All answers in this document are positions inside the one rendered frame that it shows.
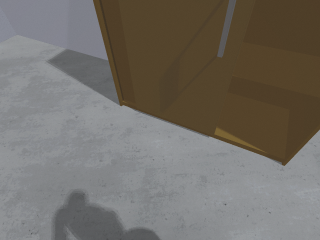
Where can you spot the handle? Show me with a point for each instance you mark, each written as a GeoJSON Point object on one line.
{"type": "Point", "coordinates": [226, 27]}

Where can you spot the wardrobe door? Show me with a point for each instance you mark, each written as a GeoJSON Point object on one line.
{"type": "Point", "coordinates": [172, 48]}
{"type": "Point", "coordinates": [113, 19]}

